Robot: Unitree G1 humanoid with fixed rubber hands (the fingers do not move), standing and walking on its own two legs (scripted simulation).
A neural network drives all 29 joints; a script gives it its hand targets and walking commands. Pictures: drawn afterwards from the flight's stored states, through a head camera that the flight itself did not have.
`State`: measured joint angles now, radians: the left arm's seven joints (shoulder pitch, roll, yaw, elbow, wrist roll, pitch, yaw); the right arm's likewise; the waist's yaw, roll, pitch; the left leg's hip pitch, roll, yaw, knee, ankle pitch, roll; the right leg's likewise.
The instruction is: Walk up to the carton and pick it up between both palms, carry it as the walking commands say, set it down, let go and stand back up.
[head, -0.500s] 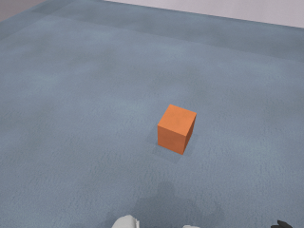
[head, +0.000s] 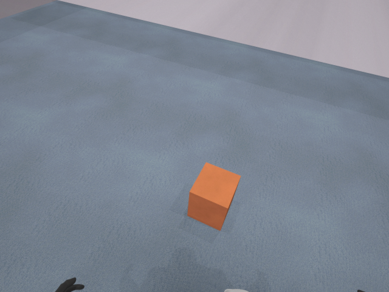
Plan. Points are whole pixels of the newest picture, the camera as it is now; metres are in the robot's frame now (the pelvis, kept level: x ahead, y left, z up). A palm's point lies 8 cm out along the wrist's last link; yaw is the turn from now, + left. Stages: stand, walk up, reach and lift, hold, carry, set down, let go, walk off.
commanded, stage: walk up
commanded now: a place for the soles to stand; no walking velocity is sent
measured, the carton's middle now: (213, 196) +0.72 -0.10 -0.64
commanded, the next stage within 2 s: none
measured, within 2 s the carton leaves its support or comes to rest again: neither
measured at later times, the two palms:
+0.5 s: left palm out of the picture +0.15 +0.30 -0.13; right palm (361, 287) +0.18 -0.35 -0.10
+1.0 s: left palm (107, 244) +0.26 +0.24 -0.13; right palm (375, 261) +0.24 -0.42 -0.10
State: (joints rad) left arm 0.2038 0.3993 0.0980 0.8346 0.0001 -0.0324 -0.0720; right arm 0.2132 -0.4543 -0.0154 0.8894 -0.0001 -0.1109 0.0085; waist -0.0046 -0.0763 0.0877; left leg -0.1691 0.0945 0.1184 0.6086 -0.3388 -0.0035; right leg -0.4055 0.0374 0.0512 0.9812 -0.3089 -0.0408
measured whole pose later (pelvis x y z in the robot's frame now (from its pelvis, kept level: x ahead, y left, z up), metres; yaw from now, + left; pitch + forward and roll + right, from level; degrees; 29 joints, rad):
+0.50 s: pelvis +0.10 -0.02 -0.02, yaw -3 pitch -2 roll -1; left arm 0.31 0.40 0.10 0.84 0.00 -0.03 -0.06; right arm 0.22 -0.45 -0.02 0.88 0.00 -0.10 0.00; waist 0.03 -0.02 0.10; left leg -0.43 0.09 0.08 0.75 -0.27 0.01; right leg -0.36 0.05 0.05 0.79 -0.39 -0.04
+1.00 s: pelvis +0.18 -0.08 -0.02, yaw -4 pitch -4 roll +1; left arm 0.28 0.40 0.11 0.83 0.00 -0.02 -0.06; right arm 0.24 -0.45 -0.02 0.89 0.00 -0.09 -0.03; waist 0.02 -0.04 0.11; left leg -0.45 0.08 0.04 1.06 -0.47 0.00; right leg -0.38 0.04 0.03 0.82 -0.38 -0.03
